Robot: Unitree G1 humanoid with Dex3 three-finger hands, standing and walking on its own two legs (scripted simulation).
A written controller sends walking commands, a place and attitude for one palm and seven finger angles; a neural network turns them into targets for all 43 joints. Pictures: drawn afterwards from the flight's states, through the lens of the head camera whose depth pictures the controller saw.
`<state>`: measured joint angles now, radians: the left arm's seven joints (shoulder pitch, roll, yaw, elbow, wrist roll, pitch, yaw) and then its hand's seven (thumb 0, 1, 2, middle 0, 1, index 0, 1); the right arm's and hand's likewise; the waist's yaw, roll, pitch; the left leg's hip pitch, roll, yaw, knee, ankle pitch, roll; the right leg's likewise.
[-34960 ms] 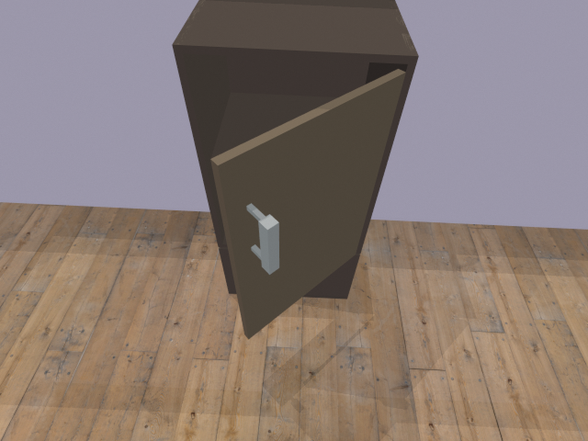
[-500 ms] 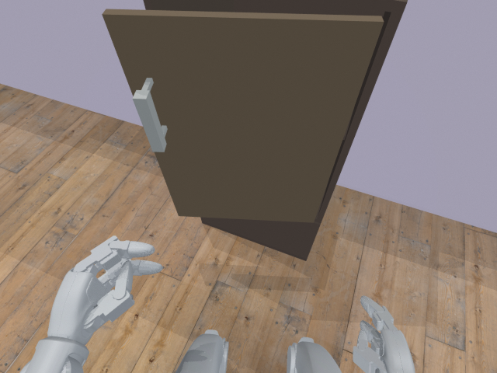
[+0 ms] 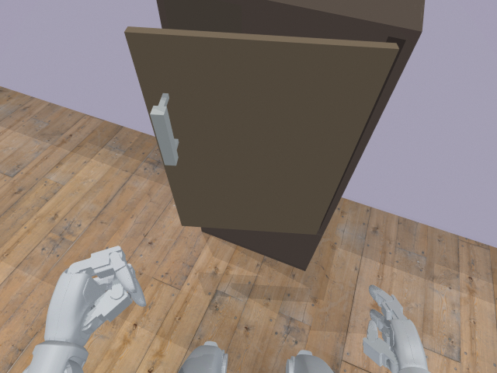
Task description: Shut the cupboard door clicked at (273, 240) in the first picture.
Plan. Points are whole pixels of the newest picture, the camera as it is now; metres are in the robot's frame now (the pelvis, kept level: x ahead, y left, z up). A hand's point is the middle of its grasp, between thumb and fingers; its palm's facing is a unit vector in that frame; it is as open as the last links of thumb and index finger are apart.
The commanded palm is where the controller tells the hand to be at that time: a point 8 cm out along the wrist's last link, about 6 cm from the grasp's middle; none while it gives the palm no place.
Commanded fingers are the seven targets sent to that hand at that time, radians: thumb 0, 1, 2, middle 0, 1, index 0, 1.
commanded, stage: raise the hand and make a fist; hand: left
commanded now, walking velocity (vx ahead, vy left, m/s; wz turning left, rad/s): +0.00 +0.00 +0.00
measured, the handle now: (168, 130) +0.52 +0.20 +0.07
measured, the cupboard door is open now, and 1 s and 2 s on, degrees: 19 19 19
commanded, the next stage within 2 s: bring the fist close to the handle in 0.70 s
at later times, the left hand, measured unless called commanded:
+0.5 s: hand (134, 273) +0.24 +0.18 +0.07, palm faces +0.00 -1.00 -0.03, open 3.1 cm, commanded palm +0.21 +0.23 +0.08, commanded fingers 0.00 0.90 0.90 -1.30 -1.50 -1.30 -1.50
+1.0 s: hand (146, 257) +0.26 +0.17 +0.07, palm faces +0.01 -1.00 -0.05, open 3.1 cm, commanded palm +0.25 +0.22 +0.08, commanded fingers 0.00 0.90 0.90 -1.30 -1.50 -1.30 -1.50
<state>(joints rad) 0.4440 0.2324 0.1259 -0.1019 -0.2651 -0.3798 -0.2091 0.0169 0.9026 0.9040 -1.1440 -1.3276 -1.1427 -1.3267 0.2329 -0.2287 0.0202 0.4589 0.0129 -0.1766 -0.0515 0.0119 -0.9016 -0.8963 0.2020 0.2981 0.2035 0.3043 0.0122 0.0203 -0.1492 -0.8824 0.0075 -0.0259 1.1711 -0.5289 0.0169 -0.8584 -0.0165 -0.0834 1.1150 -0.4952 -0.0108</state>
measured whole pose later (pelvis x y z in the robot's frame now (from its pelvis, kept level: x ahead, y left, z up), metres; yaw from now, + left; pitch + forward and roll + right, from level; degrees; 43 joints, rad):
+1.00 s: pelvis +0.01 -0.02 +0.01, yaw +0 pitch +14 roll -1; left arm 0.22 0.24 0.16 0.07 -0.28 -0.36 -0.24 0.02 0.90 0.90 -1.30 -1.50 -1.30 -1.50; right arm 0.24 -0.25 0.03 0.51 0.02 -0.16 -0.06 0.01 -0.90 -0.90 0.20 0.30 0.20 0.30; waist 0.01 0.04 -0.14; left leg -0.85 0.02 -0.04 1.13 -0.52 -0.01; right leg -0.83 -0.01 -0.09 1.09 -0.50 -0.04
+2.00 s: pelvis +0.01 -0.01 +0.01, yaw -2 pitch +17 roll -1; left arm -0.49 0.29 0.28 0.80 -0.17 -0.41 -0.16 0.02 0.90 0.90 -1.30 -1.50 -1.30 -1.50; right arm 0.32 -0.25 0.01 0.62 0.01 -0.04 -0.02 0.01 -0.90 -0.90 0.20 0.30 0.20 0.30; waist -0.07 0.02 -0.12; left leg -0.87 0.02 0.02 1.06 -0.48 0.01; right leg -0.88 0.00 -0.04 1.03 -0.45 -0.02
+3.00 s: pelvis +0.00 +0.00 +0.00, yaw -2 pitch +21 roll -2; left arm -0.86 0.47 0.32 1.13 -0.14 -0.40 -0.36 0.02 0.90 0.91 -1.30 -1.50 -1.31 -1.50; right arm 0.36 -0.27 0.03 0.65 0.01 -0.01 -0.02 0.01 -0.90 -0.90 0.20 0.30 0.20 0.30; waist -0.15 0.03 -0.12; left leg -1.02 0.03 -0.01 1.15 -0.49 0.02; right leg -1.01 0.01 -0.06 1.09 -0.45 -0.01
